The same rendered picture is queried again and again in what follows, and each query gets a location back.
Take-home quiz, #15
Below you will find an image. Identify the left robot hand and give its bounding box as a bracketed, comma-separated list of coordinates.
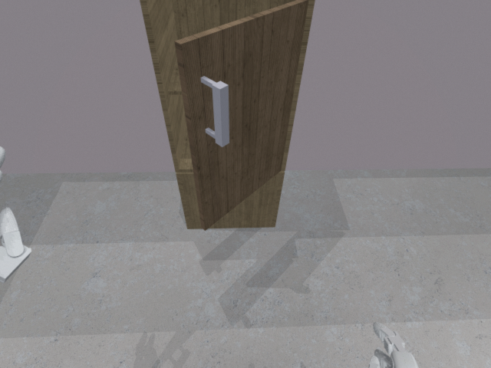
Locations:
[0, 146, 31, 283]

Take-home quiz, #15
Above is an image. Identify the cupboard door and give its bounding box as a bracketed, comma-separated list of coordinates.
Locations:
[174, 0, 308, 230]

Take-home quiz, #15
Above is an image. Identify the handle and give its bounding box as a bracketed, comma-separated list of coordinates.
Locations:
[201, 76, 229, 147]

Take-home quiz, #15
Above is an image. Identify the right robot hand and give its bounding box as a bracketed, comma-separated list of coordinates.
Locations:
[368, 322, 419, 368]

